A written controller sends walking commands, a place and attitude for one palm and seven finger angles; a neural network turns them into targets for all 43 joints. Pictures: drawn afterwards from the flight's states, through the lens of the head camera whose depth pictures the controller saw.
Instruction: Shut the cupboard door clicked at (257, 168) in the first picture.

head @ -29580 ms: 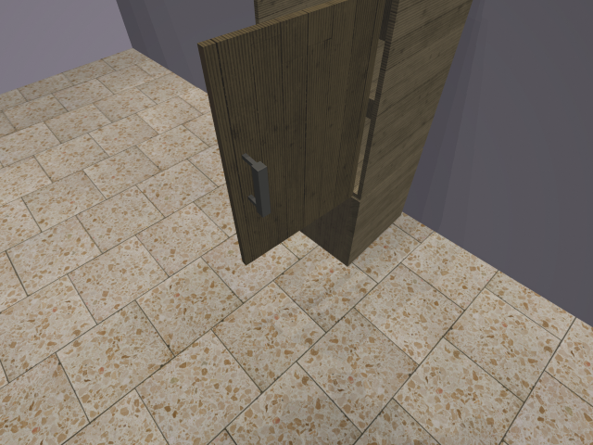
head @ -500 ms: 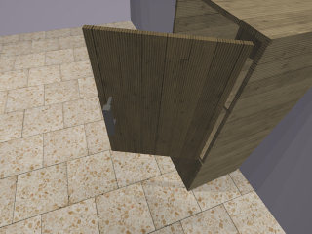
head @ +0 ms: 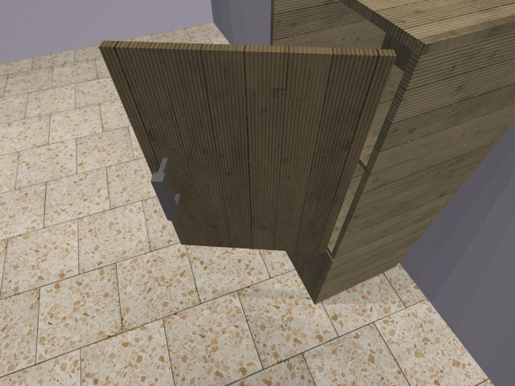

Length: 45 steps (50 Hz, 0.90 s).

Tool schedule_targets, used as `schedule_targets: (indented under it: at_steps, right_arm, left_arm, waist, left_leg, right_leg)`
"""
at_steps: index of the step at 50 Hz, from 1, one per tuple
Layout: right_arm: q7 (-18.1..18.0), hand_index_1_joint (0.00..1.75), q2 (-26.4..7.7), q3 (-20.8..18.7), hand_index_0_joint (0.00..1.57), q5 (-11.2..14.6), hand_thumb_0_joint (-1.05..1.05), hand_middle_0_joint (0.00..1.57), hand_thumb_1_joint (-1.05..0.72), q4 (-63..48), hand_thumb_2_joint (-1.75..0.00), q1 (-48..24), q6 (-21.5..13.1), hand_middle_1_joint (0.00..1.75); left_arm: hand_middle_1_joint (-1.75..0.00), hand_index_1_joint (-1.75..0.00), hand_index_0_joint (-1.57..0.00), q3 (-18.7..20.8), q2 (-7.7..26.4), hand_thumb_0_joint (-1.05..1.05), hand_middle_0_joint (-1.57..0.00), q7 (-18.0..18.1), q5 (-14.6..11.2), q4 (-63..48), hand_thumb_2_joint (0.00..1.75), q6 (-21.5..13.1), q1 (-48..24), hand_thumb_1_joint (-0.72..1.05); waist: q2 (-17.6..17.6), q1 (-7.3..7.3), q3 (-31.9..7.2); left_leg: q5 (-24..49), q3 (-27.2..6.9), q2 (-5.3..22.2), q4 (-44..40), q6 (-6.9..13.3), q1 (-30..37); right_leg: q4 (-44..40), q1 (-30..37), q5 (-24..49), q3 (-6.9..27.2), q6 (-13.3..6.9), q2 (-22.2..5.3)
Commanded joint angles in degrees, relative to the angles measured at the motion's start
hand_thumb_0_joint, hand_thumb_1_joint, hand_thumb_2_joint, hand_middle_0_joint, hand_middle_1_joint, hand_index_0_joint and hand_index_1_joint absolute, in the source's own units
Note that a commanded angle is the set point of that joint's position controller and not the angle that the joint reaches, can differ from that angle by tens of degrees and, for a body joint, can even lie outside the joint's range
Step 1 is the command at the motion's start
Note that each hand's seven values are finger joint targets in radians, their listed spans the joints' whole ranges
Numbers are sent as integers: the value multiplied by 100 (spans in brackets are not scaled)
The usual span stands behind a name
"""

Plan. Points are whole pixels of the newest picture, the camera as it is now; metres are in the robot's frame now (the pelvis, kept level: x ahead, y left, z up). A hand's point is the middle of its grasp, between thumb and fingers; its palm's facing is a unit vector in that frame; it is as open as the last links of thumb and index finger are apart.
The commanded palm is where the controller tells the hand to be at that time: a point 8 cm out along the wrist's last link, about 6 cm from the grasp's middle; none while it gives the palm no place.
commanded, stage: come to a stop and stand still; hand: left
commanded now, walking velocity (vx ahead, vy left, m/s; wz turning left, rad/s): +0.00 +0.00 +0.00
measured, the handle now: (169, 190) +0.48 +0.22 -0.04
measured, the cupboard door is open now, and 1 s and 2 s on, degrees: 62 62 62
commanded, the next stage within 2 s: look again from close up in 0.52 s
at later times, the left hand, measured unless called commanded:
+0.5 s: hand out of the picture +0.01 +0.24 -0.16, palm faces -0.04 -0.97 -0.26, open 7.4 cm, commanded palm none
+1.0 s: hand out of the picture +0.04 +0.23 -0.17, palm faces -0.05 -0.97 -0.23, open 7.4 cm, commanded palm none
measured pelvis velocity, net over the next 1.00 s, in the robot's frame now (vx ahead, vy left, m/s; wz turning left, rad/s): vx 0.00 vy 0.04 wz -0.03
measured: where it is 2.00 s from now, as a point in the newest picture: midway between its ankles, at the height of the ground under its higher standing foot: outside the picture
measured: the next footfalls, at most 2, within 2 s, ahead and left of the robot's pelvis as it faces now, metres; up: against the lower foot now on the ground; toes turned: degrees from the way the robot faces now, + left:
left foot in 0.02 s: +0.02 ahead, +0.14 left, +0.00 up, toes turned -4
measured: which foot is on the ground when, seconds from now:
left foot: up 0.00-0.00, down 0.02-1.00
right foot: down 0.00-1.00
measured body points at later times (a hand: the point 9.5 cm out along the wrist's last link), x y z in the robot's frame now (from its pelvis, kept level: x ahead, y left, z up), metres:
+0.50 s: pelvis -0.02 +0.05 +0.00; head +0.00 +0.04 +0.45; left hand +0.01 +0.29 -0.14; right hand -0.02 -0.18 -0.16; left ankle -0.02 +0.13 -0.74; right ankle -0.04 -0.08 -0.74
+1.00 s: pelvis +0.00 +0.04 +0.00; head +0.03 +0.04 +0.45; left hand +0.04 +0.28 -0.15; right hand +0.05 -0.21 -0.15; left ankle -0.02 +0.13 -0.74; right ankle -0.04 -0.08 -0.74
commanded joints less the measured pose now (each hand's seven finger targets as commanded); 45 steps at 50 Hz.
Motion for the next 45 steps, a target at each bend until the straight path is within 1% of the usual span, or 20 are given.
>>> schedule_targets:
  at_steps: [1,2,3,4,5,6,7,8,9,10,11,13,14,17,19,25,28,36,39,45]
  right_arm:
    - [-32,30,-551,-24,20,-51,0,20,-90,-17,-90,545,-273,30]
    - [-18,30,-635,-22,20,-73,0,20,-90,4,-90,526,-261,30]
    - [3,30,-746,-98,20,3,0,20,-90,-391,-90,42,-326,30]
    - [47,30,-281,5,20,-22,0,20,-90,-562,-90,237,-288,30]
    - [55,30,-154,25,20,-30,0,20,-90,-492,-90,476,-271,30]
    - [80,30,-110,41,20,-65,0,20,-90,-473,-90,781,-329,30]
    - [77,30,-247,38,20,-73,0,20,-90,-437,-90,933,-386,30]
    - [50,30,-424,43,20,-90,0,20,-90,-455,-90,961,-443,30]
    - [29,30,-498,57,20,-97,0,20,-90,-468,-90,902,-480,30]
    - [3,30,-519,82,20,-83,0,20,-90,-502,-90,798,-484,30]
    - [-14,30,-517,87,20,-85,0,20,-90,-527,-90,716,-491,30]
    - [-4,30,-546,111,20,-81,0,20,-90,-543,-90,744,-478,30]
    - [5,30,-571,103,20,-84,0,20,-90,-523,-90,761,-476,30]
    - [27,30,-642,102,20,-100,0,20,-90,-416,-90,799,-485,30]
    - [33,30,-710,98,20,-98,0,20,-90,-369,-90,809,-494,30]
    - [16,30,-731,124,20,-70,0,20,-90,-150,-90,868,-569,30]
    - [5,30,-710,139,20,-66,0,20,-90,-36,-90,836,-575,30]
    - [-4,30,-725,143,20,-53,0,20,-90,136,-90,618,-551,30]
    - [-13,30,-799,144,20,-63,0,20,-90,163,-90,556,-572,30]
    - [-17,30,-848,145,20,-58,0,20,-90,202,-90,386,-560,30]
  left_arm:
    - [-30,-30,-20,140,622,0,-20,45,-85,-164,90,-88,320,90]
    - [-30,-30,-20,124,548,0,-20,69,-53,-138,90,-55,365,90]
    - [-30,-30,-20,134,648,0,-20,264,1,-18,90,-257,985,90]
    - [-30,-30,-20,88,975,0,-20,224,-24,-249,90,-284,549,90]
    - [-30,-30,-20,28,854,0,-20,176,-3,-334,90,-292,331,90]
    - [-30,-30,-20,66,893,0,-20,154,9,-435,90,-329,110,90]
    - [-30,-30,-20,58,851,0,-20,131,-28,-452,90,-321,121,90]
    - [-30,-30,-20,49,734,0,-20,124,-53,-447,90,-289,240,90]
    - [-30,-30,-20,29,666,0,-20,115,-50,-390,90,-227,318,90]
    - [-30,-30,-20,-2,611,0,-20,94,-52,-320,90,-174,397,90]
    - [-30,-30,-20,-17,583,0,-20,76,-27,-289,90,-163,385,90]
    - [-30,-30,-20,-45,558,0,-20,36,-35,-247,90,-122,355,90]
    - [-30,-30,-20,-53,563,0,-20,21,-28,-254,90,-113,322,90]
    - [-30,-30,-20,-50,640,0,-20,-4,-18,-235,90,-105,313,90]
    - [-30,-30,-20,-60,645,0,-20,-14,-20,-198,90,-104,335,90]
    - [-30,-30,-20,-60,768,0,-20,-16,-32,-47,90,-169,328,90]
    - [-30,-30,-20,-68,810,0,-20,-8,-38,35,90,-187,296,90]
    - [-30,-30,-20,-84,868,0,-20,-5,-23,186,90,-181,247,90]
    - [-30,-30,-20,-70,911,0,-20,-6,-34,213,90,-188,220,90]
    - [-30,-30,-20,-68,993,0,-20,-10,-31,222,90,-199,113,90]
  waist:
    - [1,-28,-882]
    - [93,0,-785]
    - [-146,239,-403]
    - [-106,-90,-313]
    - [168,-225,-317]
    - [540,-344,-482]
    - [654,-321,-569]
    - [714,-191,-651]
    - [1041,-93,-651]
    - [972,-15,-490]
    - [745,38,-117]
    - [162,3,8]
    - [62,-12,91]
    - [228,-12,98]
    - [124,-1,26]
    - [-85,-16,-354]
    - [-95,-42,-325]
    - [-104,-47,-218]
    - [30,-38,-456]
    - [-50,-33,-467]
  left_leg:
    - [3425,-526,751,-1167,271,1186]
    - [3298,-509,891,-1084,341,991]
    - [1970,95,600,251,163,293]
    - [-22,-89,253,281,179,-259]
    - [-95,-68,291,184,155,-19]
    - [489,1,233,-489,130,310]
    - [1354,-205,339,-822,216,461]
    - [2095,-427,603,-908,352,397]
    - [2474,-639,722,-1054,460,308]
    - [2297,-728,775,-1216,552,187]
    - [2131,-734,753,-1266,598,-93]
    - [1124,-736,649,-1492,542,-155]
    - [714,-751,607,-1619,530,-196]
    - [82,-844,596,-1951,543,-280]
    - [-125,-895,607,-2054,555,-230]
    - [1115,-637,537,-1749,533,293]
    - [1585,-514,497,-1623,498,490]
    - [1734,-446,507,-1599,468,623]
    - [2102,-424,519,-1545,448,791]
    - [2241,-392,526,-1512,415,839]
  right_leg:
    - [-227,177,3015,604,90,-750]
    - [-513,190,2111,600,157,-616]
    - [-772,123,4195,1083,509,-1065]
    - [-810,69,3853,1552,62,-1530]
    - [-858,-301,2717,1363,-378,-1422]
    - [-493,-216,3034,1066,-463,-1246]
    - [-183,-165,2557,765,-279,-882]
    - [-86,-73,2007,619,-117,-622]
    - [22,45,1361,452,-28,-464]
    - [-28,21,755,367,40,-344]
    - [-167,-20,641,371,44,-336]
    - [-315,-148,342,470,55,-369]
    - [-387,-232,202,526,59,-390]
    - [-362,-219,97,507,56,-397]
    - [-354,-217,89,505,69,-409]
    - [-459,-106,710,607,95,-569]
    - [-500,-156,999,659,97,-635]
    - [-588,-180,1167,691,124,-651]
    - [-533,-67,1460,700,123,-680]
    - [-594,29,1759,696,123,-737]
